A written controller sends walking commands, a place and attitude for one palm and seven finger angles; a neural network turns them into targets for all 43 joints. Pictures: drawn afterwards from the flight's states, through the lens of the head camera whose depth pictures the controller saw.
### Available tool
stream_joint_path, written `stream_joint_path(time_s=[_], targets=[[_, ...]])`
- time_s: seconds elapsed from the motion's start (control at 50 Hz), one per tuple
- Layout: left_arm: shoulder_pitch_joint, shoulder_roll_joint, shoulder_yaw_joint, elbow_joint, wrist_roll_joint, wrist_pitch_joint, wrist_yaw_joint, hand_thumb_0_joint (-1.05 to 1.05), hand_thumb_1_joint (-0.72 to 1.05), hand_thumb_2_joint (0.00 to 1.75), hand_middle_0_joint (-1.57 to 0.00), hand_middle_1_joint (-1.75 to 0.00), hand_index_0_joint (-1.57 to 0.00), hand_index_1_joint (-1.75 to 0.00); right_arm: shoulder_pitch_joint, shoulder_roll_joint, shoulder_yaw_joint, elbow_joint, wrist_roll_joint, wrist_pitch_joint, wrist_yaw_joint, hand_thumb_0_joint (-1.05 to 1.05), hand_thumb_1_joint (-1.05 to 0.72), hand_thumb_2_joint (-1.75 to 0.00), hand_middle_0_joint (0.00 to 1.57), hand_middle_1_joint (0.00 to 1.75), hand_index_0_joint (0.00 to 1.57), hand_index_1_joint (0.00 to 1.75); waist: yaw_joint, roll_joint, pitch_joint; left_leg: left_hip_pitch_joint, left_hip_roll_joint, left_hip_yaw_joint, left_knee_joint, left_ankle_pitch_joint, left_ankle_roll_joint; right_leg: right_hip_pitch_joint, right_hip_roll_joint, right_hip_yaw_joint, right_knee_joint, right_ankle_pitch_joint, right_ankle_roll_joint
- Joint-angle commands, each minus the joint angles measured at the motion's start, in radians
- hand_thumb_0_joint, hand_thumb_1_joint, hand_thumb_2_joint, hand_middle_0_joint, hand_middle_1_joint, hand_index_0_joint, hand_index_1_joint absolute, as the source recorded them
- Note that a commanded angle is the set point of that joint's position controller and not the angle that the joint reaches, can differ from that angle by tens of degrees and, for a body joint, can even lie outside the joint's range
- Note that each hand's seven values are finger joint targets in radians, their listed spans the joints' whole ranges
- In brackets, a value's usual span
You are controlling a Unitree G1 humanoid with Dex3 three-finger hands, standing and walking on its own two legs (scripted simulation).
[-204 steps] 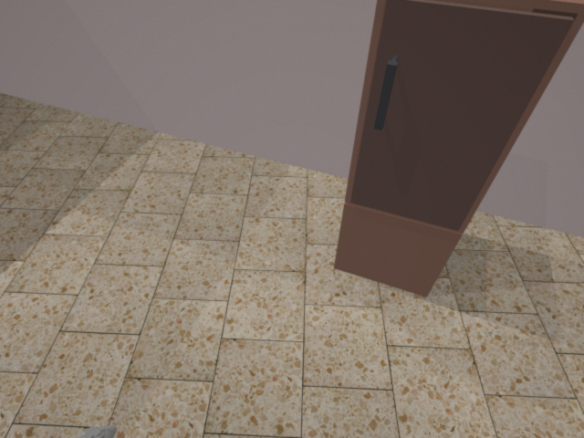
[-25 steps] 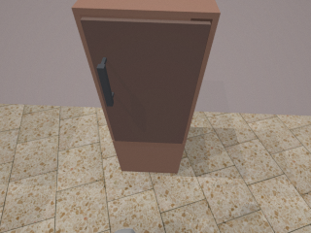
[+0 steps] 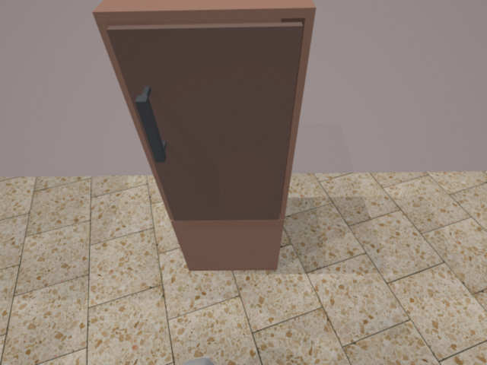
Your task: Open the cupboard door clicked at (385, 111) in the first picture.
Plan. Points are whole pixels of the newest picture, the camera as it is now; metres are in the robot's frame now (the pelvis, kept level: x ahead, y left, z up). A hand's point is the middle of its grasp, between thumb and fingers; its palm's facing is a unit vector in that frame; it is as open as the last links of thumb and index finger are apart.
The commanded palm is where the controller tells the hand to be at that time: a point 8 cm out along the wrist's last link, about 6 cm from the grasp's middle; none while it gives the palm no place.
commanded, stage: come to a stop and stand still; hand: left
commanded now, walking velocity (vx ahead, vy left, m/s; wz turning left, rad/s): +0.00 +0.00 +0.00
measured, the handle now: (154, 126) +0.56 +0.22 +0.08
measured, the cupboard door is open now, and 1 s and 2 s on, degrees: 0 0 0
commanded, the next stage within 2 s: look again from close up in 1.26 s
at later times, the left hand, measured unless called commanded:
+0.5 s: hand out of the picture +0.01 +0.14 -0.15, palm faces +0.02 -0.98 -0.21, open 7.4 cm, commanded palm none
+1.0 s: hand out of the picture +0.03 +0.12 -0.15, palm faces +0.05 -0.98 -0.20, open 7.4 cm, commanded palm none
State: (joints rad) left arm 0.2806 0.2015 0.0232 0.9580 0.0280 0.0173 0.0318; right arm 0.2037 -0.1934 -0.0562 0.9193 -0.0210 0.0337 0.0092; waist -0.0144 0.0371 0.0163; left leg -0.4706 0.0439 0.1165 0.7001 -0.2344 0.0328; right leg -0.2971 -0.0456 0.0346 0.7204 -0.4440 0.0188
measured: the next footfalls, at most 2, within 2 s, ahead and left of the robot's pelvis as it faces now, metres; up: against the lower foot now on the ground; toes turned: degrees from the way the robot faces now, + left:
none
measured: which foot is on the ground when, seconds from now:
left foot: down 0.00-1.00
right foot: down 0.00-1.00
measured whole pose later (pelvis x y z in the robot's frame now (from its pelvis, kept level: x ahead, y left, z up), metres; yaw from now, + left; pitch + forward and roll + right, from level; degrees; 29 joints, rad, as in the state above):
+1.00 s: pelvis +0.05 -0.05 +0.02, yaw +1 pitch -1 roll +1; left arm 0.32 0.15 0.00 1.11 0.02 -0.02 0.03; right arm 0.20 -0.18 -0.01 1.10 -0.01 -0.02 -0.02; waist 0.01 0.00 0.02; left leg -0.27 0.05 0.04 0.48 -0.19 -0.04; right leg -0.09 0.00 0.00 0.50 -0.39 -0.02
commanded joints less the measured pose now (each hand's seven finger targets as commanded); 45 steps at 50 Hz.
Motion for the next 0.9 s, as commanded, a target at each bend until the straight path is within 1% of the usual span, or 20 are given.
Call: stream_joint_path(time_s=[0.0,0.02,0.04,0.06,0.08,0.1,0.12,0.14,0.18,0.2,0.22,0.26,0.3,0.34,0.5,0.6,0.68,0.74,0.8,0.88], targets=[[-0.053,0.149,0.014,-0.086,0.003,-0.024,0.006,0.0,0.9,0.9,-0.2,-0.3,-0.2,-0.3,0.086,-0.054,-0.013,-0.08,-0.001,-0.009,-0.004,0.0,-0.9,-0.9,0.2,0.3,0.2,0.3,-0.046,-0.296,0.034,0.171,-0.014,-0.059,-0.026,-0.115,-0.015,-0.261,-0.111,0.128,-0.304,-0.105,-0.121],[-0.061,0.135,0.012,-0.09,0.003,-0.017,0.007,0.0,0.9,0.9,-0.2,-0.3,-0.2,-0.3,0.115,-0.067,-0.013,-0.065,-0.003,-0.012,-0.005,0.0,-0.9,-0.9,0.2,0.3,0.2,0.3,-0.054,-0.193,0.059,0.215,-0.006,-0.073,-0.049,-0.109,-0.015,-0.316,-0.088,0.107,-0.277,-0.162,-0.106],[-0.054,0.132,0.013,-0.091,0.002,-0.01,0.007,0.0,0.9,0.9,-0.2,-0.3,-0.2,-0.3,0.14,-0.076,-0.012,-0.053,-0.005,-0.014,-0.006,0.0,-0.9,-0.9,0.2,0.3,0.2,0.3,-0.056,-0.111,0.08,0.201,0.014,-0.105,-0.11,-0.159,-0.009,-0.328,-0.052,0.071,-0.243,-0.22,-0.088],[-0.031,0.122,0.014,-0.088,-0.001,-0.004,0.008,0.0,0.9,0.9,-0.2,-0.3,-0.2,-0.3,0.15,-0.092,-0.012,-0.046,-0.009,-0.015,-0.007,0.0,-0.9,-0.9,0.2,0.3,0.2,0.3,-0.042,-0.039,0.107,0.14,0.035,-0.144,-0.185,-0.242,0.0,-0.296,-0.015,0.042,-0.206,-0.238,-0.076],[0.003,0.115,0.016,-0.081,-0.002,0.001,0.009,0.0,0.9,0.9,-0.2,-0.3,-0.2,-0.3,0.151,-0.102,-0.012,-0.045,-0.012,-0.014,-0.008,0.0,-0.9,-0.9,0.2,0.3,0.2,0.3,-0.025,-0.01,0.126,0.066,0.053,-0.185,-0.26,-0.324,0.01,-0.24,0.01,0.012,-0.178,-0.232,-0.068],[0.032,0.109,0.015,-0.07,-0.002,0.001,0.008,0.0,0.9,0.9,-0.2,-0.3,-0.2,-0.3,0.141,-0.101,-0.009,-0.041,-0.011,-0.016,-0.009,0.0,-0.9,-0.9,0.2,0.3,0.2,0.3,-0.005,-0.016,0.139,0.003,0.064,-0.217,-0.313,-0.361,0.02,-0.172,0.029,-0.015,-0.166,-0.203,-0.063],[0.07,0.098,0.017,-0.055,-0.003,0.0,0.007,0.0,0.9,0.9,-0.2,-0.3,-0.2,-0.3,0.129,-0.108,-0.009,-0.039,-0.013,-0.016,-0.011,0.0,-0.9,-0.9,0.2,0.3,0.2,0.3,0.014,-0.015,0.131,-0.023,0.06,-0.214,-0.327,-0.373,0.017,-0.137,0.027,-0.009,-0.176,-0.192,-0.068],[0.101,0.095,0.015,-0.043,-0.003,-0.004,0.006,0.0,0.9,0.9,-0.2,-0.3,-0.2,-0.3,0.119,-0.102,-0.006,-0.037,-0.012,-0.016,-0.011,0.0,-0.9,-0.9,0.2,0.3,0.2,0.3,0.027,-0.039,0.119,-0.015,0.041,-0.184,-0.299,-0.345,0.009,-0.125,0.011,0.017,-0.211,-0.204,-0.08],[0.086,0.104,0.015,-0.037,-0.005,-0.009,0.004,0.0,0.9,0.9,-0.2,-0.3,-0.2,-0.3,0.141,-0.071,0.0,-0.027,-0.01,-0.015,-0.011,0.0,-0.9,-0.9,0.2,0.3,0.2,0.3,0.011,-0.133,0.116,0.049,-0.007,-0.107,-0.194,-0.217,-0.014,-0.185,-0.046,0.112,-0.31,-0.278,-0.11],[0.062,0.107,0.014,-0.039,-0.006,-0.014,0.004,0.0,0.9,0.9,-0.2,-0.3,-0.2,-0.3,0.162,-0.048,0.006,-0.013,-0.008,-0.017,-0.012,0.0,-0.9,-0.9,0.2,0.3,0.2,0.3,-0.004,-0.15,0.102,0.101,-0.01,-0.094,-0.164,-0.152,-0.016,-0.207,-0.067,0.127,-0.342,-0.269,-0.113],[0.04,0.105,0.014,-0.042,-0.009,-0.019,0.004,0.0,0.9,0.9,-0.2,-0.3,-0.2,-0.3,0.184,-0.044,0.012,-0.001,-0.007,-0.022,-0.013,0.0,-0.9,-0.9,0.2,0.3,0.2,0.3,-0.017,-0.145,0.088,0.145,-0.011,-0.091,-0.149,-0.108,-0.017,-0.22,-0.074,0.131,-0.348,-0.234,-0.11],[0.025,0.093,0.009,-0.036,-0.013,-0.025,0.003,0.0,0.9,0.9,-0.2,-0.3,-0.2,-0.3,0.213,-0.047,0.018,0.025,-0.004,-0.033,-0.016,0.0,-0.9,-0.9,0.2,0.3,0.2,0.3,-0.025,-0.077,0.065,0.2,0.012,-0.127,-0.203,-0.088,-0.012,-0.205,-0.042,0.089,-0.306,-0.148,-0.093],[0.049,0.076,0.007,-0.017,-0.012,-0.023,0.002,0.0,0.9,0.9,-0.2,-0.3,-0.2,-0.3,0.208,-0.057,0.018,0.044,-0.002,-0.04,-0.02,0.0,-0.9,-0.9,0.2,0.3,0.2,0.3,-0.007,-0.034,0.075,0.153,0.043,-0.178,-0.291,-0.153,-0.001,-0.127,0.0,0.042,-0.275,-0.102,-0.075],[0.079,0.061,0.005,0.011,-0.012,-0.021,0.002,0.0,0.9,0.9,-0.2,-0.3,-0.2,-0.3,0.185,-0.068,0.016,0.056,-0.001,-0.04,-0.021,0.0,-0.9,-0.9,0.2,0.3,0.2,0.3,0.007,-0.012,0.096,0.114,0.045,-0.191,-0.317,-0.193,-0.002,-0.096,0.002,0.043,-0.282,-0.099,-0.074],[0.099,0.047,-0.006,0.077,-0.011,-0.042,0.002,0.0,0.9,0.9,-0.2,-0.3,-0.2,-0.3,0.176,-0.047,0.026,0.114,0.007,-0.055,-0.026,0.0,-0.9,-0.9,0.2,0.3,0.2,0.3,-0.001,-0.046,0.06,0.235,0.048,-0.148,-0.287,0.007,-0.009,-0.06,-0.023,0.055,-0.334,0.065,-0.07],[0.112,0.041,-0.008,0.109,-0.01,-0.049,0.004,0.0,0.9,0.9,-0.2,-0.3,-0.2,-0.3,0.143,-0.049,0.029,0.132,0.011,-0.064,-0.03,0.0,-0.9,-0.9,0.2,0.3,0.2,0.3,0.005,-0.055,0.044,0.278,0.056,-0.135,-0.269,0.12,-0.006,-0.024,-0.029,0.052,-0.335,0.188,-0.063],[0.116,0.043,-0.008,0.125,-0.009,-0.052,0.004,0.0,0.9,0.9,-0.2,-0.3,-0.2,-0.3,0.108,-0.057,0.029,0.139,0.011,-0.063,-0.032,0.0,-0.9,-0.9,0.2,0.3,0.2,0.3,0.004,-0.075,0.05,0.289,0.054,-0.126,-0.261,0.142,-0.01,-0.012,-0.039,0.054,-0.346,0.237,-0.059],[0.122,0.05,-0.006,0.131,-0.008,-0.052,0.005,0.0,0.9,0.9,-0.2,-0.3,-0.2,-0.3,0.089,-0.063,0.029,0.145,0.011,-0.065,-0.034,0.0,-0.9,-0.9,0.2,0.3,0.2,0.3,0.011,-0.049,0.045,0.303,0.059,-0.122,-0.257,0.181,-0.01,0.009,-0.042,0.047,-0.339,0.296,-0.055],[0.119,0.055,-0.007,0.135,-0.007,-0.051,0.005,0.0,0.9,0.9,-0.2,-0.3,-0.2,-0.3,0.073,-0.063,0.031,0.147,0.012,-0.063,-0.035,0.0,-0.9,-0.9,0.2,0.3,0.2,0.3,0.012,-0.057,0.057,0.298,0.059,-0.12,-0.26,0.181,-0.01,0.02,-0.043,0.042,-0.349,0.311,-0.054],[0.117,0.063,-0.006,0.136,-0.008,-0.051,0.006,0.0,0.9,0.9,-0.2,-0.3,-0.2,-0.3,0.055,-0.074,0.032,0.148,0.012,-0.063,-0.037,0.0,-0.9,-0.9,0.2,0.3,0.2,0.3,0.016,-0.049,0.037,0.311,0.06,-0.117,-0.252,0.213,-0.012,0.046,-0.048,0.038,-0.342,0.369,-0.051]])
